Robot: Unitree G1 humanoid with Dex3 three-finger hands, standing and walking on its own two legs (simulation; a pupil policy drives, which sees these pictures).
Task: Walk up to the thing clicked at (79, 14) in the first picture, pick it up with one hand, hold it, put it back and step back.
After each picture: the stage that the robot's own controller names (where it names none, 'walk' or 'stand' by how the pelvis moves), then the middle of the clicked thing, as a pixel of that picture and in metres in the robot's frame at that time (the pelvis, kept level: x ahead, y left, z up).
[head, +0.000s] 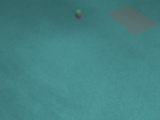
stand; (78, 14) +2.01 +0.02 -0.72
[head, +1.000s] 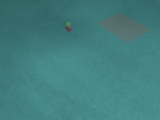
walk; (68, 27) +1.87 +0.25 -0.71
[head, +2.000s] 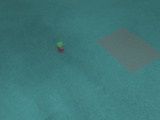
walk; (60, 47) +1.30 +0.31 -0.72
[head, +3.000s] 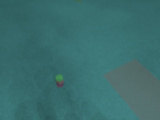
walk; (59, 81) +0.84 +0.21 -0.70
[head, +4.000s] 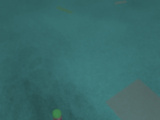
walk; (57, 116) +0.53 +0.16 -0.70
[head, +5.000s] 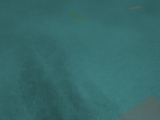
stand; out of the picture +0.41 +0.14 -0.72
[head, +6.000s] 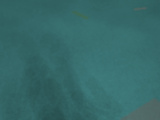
stand; out of the picture +0.40 +0.13 -0.72
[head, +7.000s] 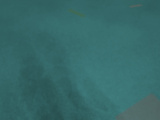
stand; out of the picture +0.41 +0.14 -0.72
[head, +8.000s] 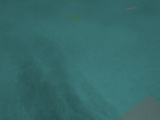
stand; out of the picture +0.39 +0.15 -0.73
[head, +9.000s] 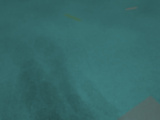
stand; out of the picture +0.38 +0.15 -0.73
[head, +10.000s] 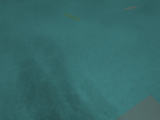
stand; out of the picture +0.39 +0.16 -0.73
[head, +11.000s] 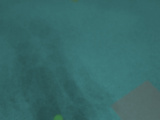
go down; out of the picture +0.41 +0.15 -0.71
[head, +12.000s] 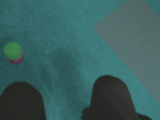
go down; (14, 54) +0.47 +0.23 -0.29
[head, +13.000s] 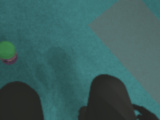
close in; (7, 53) +0.46 +0.24 -0.28
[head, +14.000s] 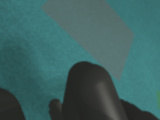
close; out of the picture +0.44 +0.28 -0.22
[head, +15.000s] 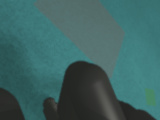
close; out of the picture +0.43 +0.28 -0.23
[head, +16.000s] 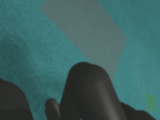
lift; out of the picture +0.38 +0.24 -0.22
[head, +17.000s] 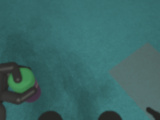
lift; (26, 86) +0.33 +0.18 -0.01
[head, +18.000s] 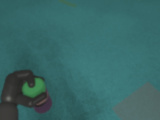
hold; (38, 96) +0.31 +0.16 +0.00
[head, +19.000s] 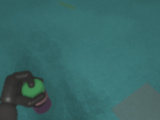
hold; (37, 97) +0.32 +0.16 -0.01
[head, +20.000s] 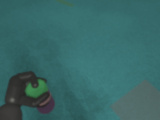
crouch; (41, 97) +0.32 +0.15 -0.02
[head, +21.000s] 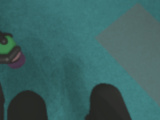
crouch; (10, 53) +0.45 +0.20 -0.11
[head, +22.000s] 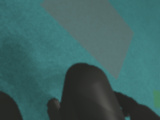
lower; out of the picture +0.42 +0.30 -0.23
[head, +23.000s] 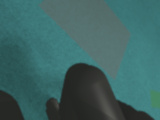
lower; out of the picture +0.42 +0.30 -0.23
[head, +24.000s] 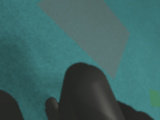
lower; out of the picture +0.42 +0.30 -0.23
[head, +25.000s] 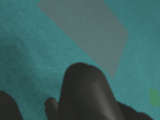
lower; out of the picture +0.42 +0.30 -0.23
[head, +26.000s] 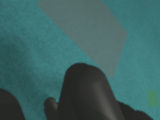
loosen; out of the picture +0.42 +0.30 -0.23
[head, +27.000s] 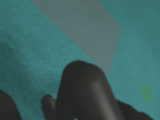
withdraw; out of the picture +0.41 +0.29 -0.23
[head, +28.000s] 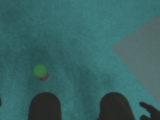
walk; (41, 73) +0.45 +0.21 -0.42
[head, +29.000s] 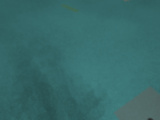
stand; out of the picture +0.38 +0.16 -0.66
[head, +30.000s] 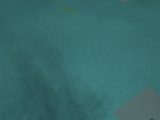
stand; out of the picture +0.39 +0.18 -0.67
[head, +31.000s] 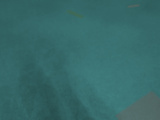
stand; out of the picture +0.40 +0.16 -0.71
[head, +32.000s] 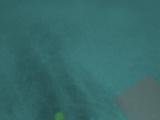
walk; (59, 119) +0.42 +0.16 -0.71
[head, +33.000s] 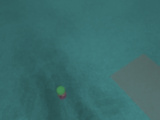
walk; (61, 92) +0.62 +0.20 -0.69
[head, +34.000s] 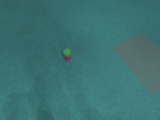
walk; (67, 55) +0.97 +0.14 -0.69
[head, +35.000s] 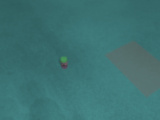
stand; (64, 62) +1.03 +0.18 -0.71
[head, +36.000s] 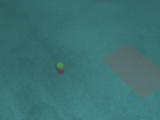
stand; (60, 68) +1.02 +0.19 -0.73
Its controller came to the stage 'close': yes
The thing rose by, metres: 0.70
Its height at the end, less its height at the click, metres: +0.00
